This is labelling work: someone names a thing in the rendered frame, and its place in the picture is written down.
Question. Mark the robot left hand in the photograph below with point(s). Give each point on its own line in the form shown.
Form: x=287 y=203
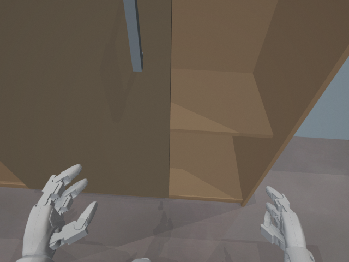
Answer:
x=47 y=215

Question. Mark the wardrobe door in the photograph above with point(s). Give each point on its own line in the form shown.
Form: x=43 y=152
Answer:
x=7 y=175
x=69 y=95

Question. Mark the handle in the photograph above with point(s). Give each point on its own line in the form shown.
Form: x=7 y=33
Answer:
x=133 y=28

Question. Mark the right robot forearm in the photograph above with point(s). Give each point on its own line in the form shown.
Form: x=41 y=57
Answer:
x=298 y=254

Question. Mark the robot right hand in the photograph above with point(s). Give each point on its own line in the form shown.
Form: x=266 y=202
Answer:
x=288 y=231

